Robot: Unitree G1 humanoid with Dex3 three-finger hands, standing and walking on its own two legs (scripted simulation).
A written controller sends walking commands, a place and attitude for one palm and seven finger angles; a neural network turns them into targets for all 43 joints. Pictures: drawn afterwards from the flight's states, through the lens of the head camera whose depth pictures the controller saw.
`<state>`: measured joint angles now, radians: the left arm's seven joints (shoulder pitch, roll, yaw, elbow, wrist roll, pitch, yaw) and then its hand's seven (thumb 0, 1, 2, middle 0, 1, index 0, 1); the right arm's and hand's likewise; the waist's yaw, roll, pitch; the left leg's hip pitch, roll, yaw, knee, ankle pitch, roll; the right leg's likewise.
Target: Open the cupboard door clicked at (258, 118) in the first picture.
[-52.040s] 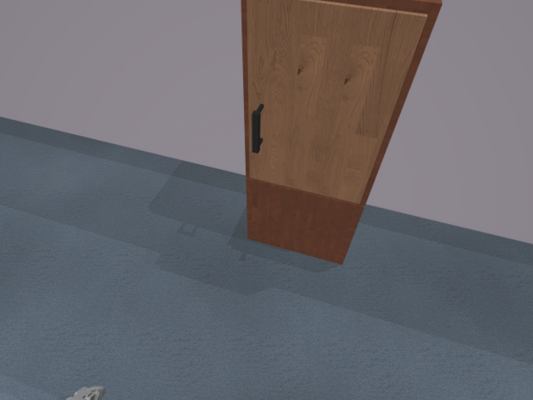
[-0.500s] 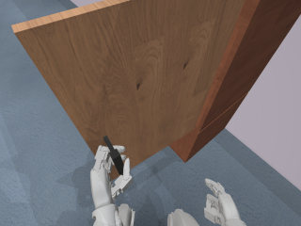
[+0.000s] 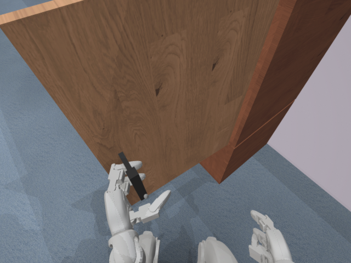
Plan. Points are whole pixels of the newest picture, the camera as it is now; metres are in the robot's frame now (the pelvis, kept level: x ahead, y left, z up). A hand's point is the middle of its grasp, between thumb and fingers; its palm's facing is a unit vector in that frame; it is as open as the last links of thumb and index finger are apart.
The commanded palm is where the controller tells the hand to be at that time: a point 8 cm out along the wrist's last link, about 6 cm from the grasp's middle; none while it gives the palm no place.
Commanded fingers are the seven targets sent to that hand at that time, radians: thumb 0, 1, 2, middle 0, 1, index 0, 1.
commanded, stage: open thumb and fingers to let go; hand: left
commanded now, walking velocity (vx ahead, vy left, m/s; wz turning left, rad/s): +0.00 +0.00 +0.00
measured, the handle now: (133, 177) +0.30 +0.11 +0.02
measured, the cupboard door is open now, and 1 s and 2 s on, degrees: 85 87 86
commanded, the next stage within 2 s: slide the hand sideways off the handle in 0.42 s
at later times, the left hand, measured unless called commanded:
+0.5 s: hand (144, 195) +0.26 +0.08 +0.02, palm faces +0.24 -0.97 -0.04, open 15.4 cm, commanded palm +0.21 +0.11 +0.02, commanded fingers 0.00 -0.50 0.30 -0.15 -0.30 -0.15 -0.30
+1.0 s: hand (134, 221) +0.21 +0.09 +0.03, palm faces -0.12 -0.99 +0.02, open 16.2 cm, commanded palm +0.19 +0.15 +0.02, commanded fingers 0.00 -0.50 0.30 -0.15 -0.30 -0.15 -0.30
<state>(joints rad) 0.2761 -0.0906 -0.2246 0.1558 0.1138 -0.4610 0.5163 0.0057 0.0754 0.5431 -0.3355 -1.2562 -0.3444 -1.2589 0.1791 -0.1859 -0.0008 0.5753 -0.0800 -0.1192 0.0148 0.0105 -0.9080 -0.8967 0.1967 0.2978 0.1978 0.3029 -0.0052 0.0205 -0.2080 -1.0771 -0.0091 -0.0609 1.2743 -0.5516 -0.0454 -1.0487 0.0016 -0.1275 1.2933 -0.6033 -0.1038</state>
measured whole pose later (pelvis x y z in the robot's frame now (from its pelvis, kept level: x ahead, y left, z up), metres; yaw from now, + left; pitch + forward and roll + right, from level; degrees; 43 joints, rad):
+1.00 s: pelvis -0.01 +0.05 -0.02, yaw -3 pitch +20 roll -1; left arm 0.42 0.06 -0.30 -0.07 0.05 -0.45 0.12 -0.01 -0.50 0.30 -0.15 -0.30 -0.18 -0.32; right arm 0.22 -0.19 0.02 0.40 -0.03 -0.04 0.03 0.01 -0.91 -0.90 0.20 0.30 0.20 0.30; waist 0.00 0.03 -0.19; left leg -1.15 -0.01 -0.01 1.40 -0.60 0.02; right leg -1.11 -0.01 -0.08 1.38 -0.61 -0.04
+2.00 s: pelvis -0.02 +0.05 -0.02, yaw -3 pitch +18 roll -3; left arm 0.67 0.20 -0.05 -0.35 -0.16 -0.39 -0.14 -0.01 -0.50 0.30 -0.15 -0.30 -0.15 -0.30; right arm 0.21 -0.18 -0.01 0.39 0.02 -0.03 -0.04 0.01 -0.91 -0.90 0.20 0.30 0.20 0.30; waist 0.03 0.04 -0.20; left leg -1.14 0.00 -0.04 1.43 -0.60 0.02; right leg -1.08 0.01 -0.11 1.37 -0.61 -0.04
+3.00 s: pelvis +0.04 +0.06 +0.11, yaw -3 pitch -2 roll -1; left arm 0.51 0.38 0.31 -0.48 -0.07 -0.03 0.13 0.01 0.56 0.75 -0.20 -0.30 -0.20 -0.30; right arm 0.25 -0.22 0.05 0.56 0.02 -0.12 -0.09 0.01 -0.90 -0.90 0.20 0.30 0.20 0.30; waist 0.07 0.06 -0.04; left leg -0.21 -0.01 0.02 0.59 -0.34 0.04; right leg -0.18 0.01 -0.03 0.54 -0.32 -0.01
